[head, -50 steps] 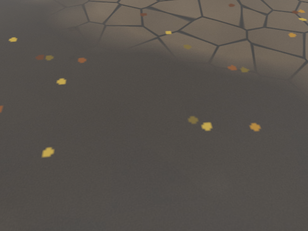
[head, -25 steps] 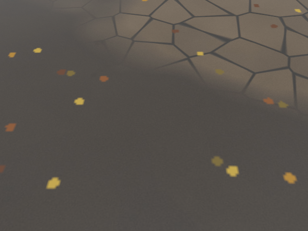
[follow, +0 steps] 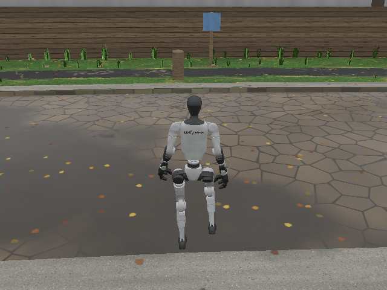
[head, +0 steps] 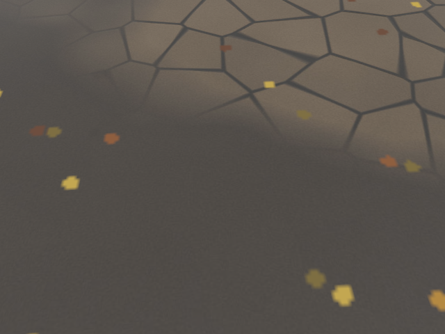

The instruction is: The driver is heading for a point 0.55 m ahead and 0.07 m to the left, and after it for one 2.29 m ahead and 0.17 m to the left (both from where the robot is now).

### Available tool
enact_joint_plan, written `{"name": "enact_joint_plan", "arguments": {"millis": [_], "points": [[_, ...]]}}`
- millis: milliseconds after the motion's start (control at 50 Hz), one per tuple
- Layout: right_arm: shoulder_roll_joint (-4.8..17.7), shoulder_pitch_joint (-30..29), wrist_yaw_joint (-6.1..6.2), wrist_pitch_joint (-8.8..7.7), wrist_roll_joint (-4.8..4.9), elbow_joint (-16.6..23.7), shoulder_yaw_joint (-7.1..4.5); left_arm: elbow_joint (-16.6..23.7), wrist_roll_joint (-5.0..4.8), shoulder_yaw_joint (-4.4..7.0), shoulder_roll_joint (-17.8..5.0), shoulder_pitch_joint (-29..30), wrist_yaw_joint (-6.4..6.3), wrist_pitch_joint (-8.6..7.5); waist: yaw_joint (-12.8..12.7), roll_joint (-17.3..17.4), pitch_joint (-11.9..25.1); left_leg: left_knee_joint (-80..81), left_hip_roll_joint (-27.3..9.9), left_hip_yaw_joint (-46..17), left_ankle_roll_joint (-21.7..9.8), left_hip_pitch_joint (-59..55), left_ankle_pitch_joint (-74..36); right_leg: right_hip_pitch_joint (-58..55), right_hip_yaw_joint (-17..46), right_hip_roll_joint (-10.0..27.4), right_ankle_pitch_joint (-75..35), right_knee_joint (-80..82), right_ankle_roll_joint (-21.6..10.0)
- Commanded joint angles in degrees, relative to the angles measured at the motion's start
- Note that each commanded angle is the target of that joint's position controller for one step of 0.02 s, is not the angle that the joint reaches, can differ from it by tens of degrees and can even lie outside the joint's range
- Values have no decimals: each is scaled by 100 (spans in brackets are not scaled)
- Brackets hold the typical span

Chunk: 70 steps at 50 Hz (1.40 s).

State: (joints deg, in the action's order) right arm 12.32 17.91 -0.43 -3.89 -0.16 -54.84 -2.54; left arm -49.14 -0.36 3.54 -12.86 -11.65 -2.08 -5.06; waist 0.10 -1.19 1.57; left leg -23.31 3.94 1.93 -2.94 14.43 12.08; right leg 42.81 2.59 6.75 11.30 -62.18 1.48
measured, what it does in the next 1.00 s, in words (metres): walks ahead, turning left: right foot, then left foot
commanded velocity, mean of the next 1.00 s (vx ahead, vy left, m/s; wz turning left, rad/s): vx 0.43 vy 0.00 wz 0.30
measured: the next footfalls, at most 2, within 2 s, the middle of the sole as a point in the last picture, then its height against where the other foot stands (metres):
right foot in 0.20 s outside the picture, level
left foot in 0.78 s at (206, 321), level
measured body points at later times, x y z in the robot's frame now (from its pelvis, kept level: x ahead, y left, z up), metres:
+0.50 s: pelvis +0.25 -0.08 +0.01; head +0.27 -0.09 +0.46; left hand +0.27 +0.19 -0.12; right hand +0.39 -0.34 -0.12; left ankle +0.37 +0.11 -0.66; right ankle +0.22 -0.16 -0.74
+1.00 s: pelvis +0.47 +0.00 +0.00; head +0.52 +0.03 +0.45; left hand +0.54 +0.32 -0.11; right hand +0.68 -0.22 -0.11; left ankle +0.50 +0.08 -0.74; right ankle +0.56 -0.16 -0.66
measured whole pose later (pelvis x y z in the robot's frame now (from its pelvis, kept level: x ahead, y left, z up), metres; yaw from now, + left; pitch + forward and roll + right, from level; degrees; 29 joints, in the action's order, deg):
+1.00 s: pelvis +0.47 +0.00 +0.00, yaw +21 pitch +3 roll +0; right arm 15.5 9.5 -0.1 -1.0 0.2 -43.9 -4.8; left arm -44.9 0.5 4.3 -16.1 -4.2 -2.5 -3.9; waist 1.0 -0.9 -4.0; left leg -23.1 6.7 -3.3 -5.5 20.0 5.9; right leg 36.5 4.5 3.8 21.7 -61.5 4.1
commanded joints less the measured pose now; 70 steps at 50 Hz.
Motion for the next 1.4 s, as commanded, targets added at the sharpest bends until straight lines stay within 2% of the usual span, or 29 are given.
{"name": "enact_joint_plan", "arguments": {"millis": [20,80,140,200,220,240,260,300,340,540,640,700,740,760,780,800,820,840,880,960,1040,1120,1200,1240,1260,1280,1300,1340,1400], "points": [[915,-429,118,-133,81,468,-230,249,29,-34,-15,-36,74,-22,-129,475,-62,1171,-1325,-804,-1040,835,-1781,-1231,-67,-72,-1244,1804,-58],[983,-23,136,-96,233,303,-291,492,-59,-33,-183,657,156,38,97,482,-129,1218,-1582,-1042,-968,105,-957,-1150,-20,-158,-1318,2517,-158],[1049,212,110,-35,238,192,-331,666,-35,5,-397,1115,231,6,205,421,-264,932,-1730,-1171,-803,-466,-597,-1190,-148,-286,-767,3013,-365],[889,249,101,26,149,174,-248,345,-4,231,-851,-90,238,-33,-386,245,438,-674,-1240,-708,-426,-247,-1569,-3179,-197,-361,-600,3276,-720],[491,472,93,-47,83,311,-122,184,62,390,-1429,-1039,208,-39,-600,-654,1280,-2750,-576,-86,-16,1469,-654,-5354,1383,814,-783,3296,-1354],[385,555,74,-184,53,359,-43,3,-30,435,-1569,-1660,260,-9,-730,-1648,1837,-4161,-121,-303,170,2843,1934,-6338,3425,1546,153,4094,-1900],[856,260,58,-241,140,362,-187,70,-25,323,-1223,-1486,266,-19,-733,-1131,1486,-4839,-386,-734,117,3496,1898,-6156,3484,1476,813,4300,-1769],[897,-311,114,-207,170,471,-214,318,37,212,-927,-429,255,-19,-415,-410,506,-4614,-886,-560,27,3392,834,-4605,2214,1132,296,4606,-1474],[732,-202,163,-54,139,396,-248,318,93,141,-618,19,289,-70,-49,-439,157,-4109,-1129,-645,15,2734,375,-3622,1455,855,-256,5017,-1296],[394,-1217,18,67,116,717,-263,-191,87,191,-729,-427,75,-137,-139,-280,-279,-2045,-791,-666,63,2638,-1956,-3632,-584,600,-1577,5504,-936],[277,-2034,-164,95,122,1129,-173,-489,26,238,-845,-938,41,-39,-437,-157,-677,-1375,-772,-296,-64,2989,-1547,-4627,-920,903,-2015,5260,-920],[346,-2160,-267,91,121,1369,-197,-476,-19,286,-1018,-791,5,85,-281,-318,-659,-1137,-507,215,-268,2558,-655,-4897,-1197,963,-3997,4528,-806],[619,-1385,-301,73,97,1272,-339,-387,-52,323,-1198,-643,-77,171,152,-588,-102,-1018,-4,599,-444,1297,-378,-4808,-1329,834,-6113,3205,-619],[935,-503,-268,56,105,1055,-496,-331,-75,314,-1242,-530,-92,182,606,-494,358,-405,159,504,-641,-16,-1145,-4352,-1421,593,-5811,2028,-403],[1468,231,-123,101,50,920,-654,-151,29,271,-1161,-494,-77,103,857,200,1003,-522,-746,-813,-1058,-1951,-2988,-2741,-1401,244,-3314,148,-51],[1920,-132,-54,96,-21,1155,-650,115,154,6,-411,-1051,65,-75,194,1626,1940,-421,-2630,-3884,-2523,-3966,-5065,-435,-788,-1050,2579,-2221,336],[1591,231,-25,172,-45,1183,-549,102,4,114,-915,-742,190,-258,593,731,2676,-250,-2544,-3730,-2467,-3840,-5033,-416,447,-787,2560,-2548,191],[1279,-178,-4,174,-21,1278,-466,313,-170,127,-955,-205,195,-272,543,608,1979,-234,-2256,-2816,-2128,-3271,-4805,-138,409,-502,2140,-2270,91],[915,-849,18,163,150,1397,-376,313,41,196,-974,68,18,-140,169,-25,771,182,-1663,-1987,-1582,-1469,-3982,-328,179,-197,1485,-1231,140],[1154,-997,47,194,10,1506,-436,490,93,189,-692,-144,-74,139,-228,335,536,401,-1303,-1626,-1508,-58,-4329,-1056,63,-329,1046,-54,282],[1279,-908,183,359,118,1561,-480,695,111,158,-687,314,-93,235,-111,557,799,249,-1085,-1693,-1171,-34,-3534,-1171,126,-532,150,1019,381],[1272,-847,265,516,114,1623,-472,938,50,142,-745,900,-40,304,73,753,615,202,-1016,-2217,-969,-23,-1908,-1269,298,-696,18,1803,383],[918,-804,273,523,21,1586,-291,909,62,111,-768,745,86,213,74,926,647,-284,-1184,-2273,-885,-246,-2199,-1925,156,-611,20,2604,203],[501,-642,258,457,-25,1469,-101,841,167,54,-637,541,167,121,-97,708,622,-573,-869,-2051,-478,-2,-1657,-3082,306,-378,-1570,4050,-122],[345,-220,249,390,-195,1387,-42,891,266,68,-942,554,164,109,203,-2,789,-1152,-437,-1579,-170,221,-581,-3701,1169,393,-3388,3964,-445],[496,408,230,352,-153,1266,-104,939,371,9,-898,874,150,152,676,-904,767,-1249,-137,-1237,150,386,1254,-3658,1683,968,-4149,3725,-1309],[818,104,238,352,-195,1282,-142,927,246,-27,-660,946,166,185,499,-1003,702,-1093,-326,-1027,366,107,1029,-3213,2001,976,-3235,3913,-1580],[987,-543,271,431,-109,1324,-234,920,89,84,-1014,863,235,254,235,-798,456,-933,-184,-774,388,-53,515,-2965,1730,354,-1879,3893,-1195],[889,-589,295,539,-44,1371,-270,1015,6,178,-1290,744,214,306,202,-858,243,-1095,-92,-550,295,133,653,-2838,2105,363,-1425,3975,-1201]]}}
Velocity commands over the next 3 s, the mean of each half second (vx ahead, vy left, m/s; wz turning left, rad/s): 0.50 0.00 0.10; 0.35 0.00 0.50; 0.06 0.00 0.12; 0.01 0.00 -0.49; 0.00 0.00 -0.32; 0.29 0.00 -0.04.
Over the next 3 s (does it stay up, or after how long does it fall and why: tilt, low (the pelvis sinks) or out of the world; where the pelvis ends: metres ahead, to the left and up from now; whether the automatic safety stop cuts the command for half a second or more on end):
stays up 0.70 -0.07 0.01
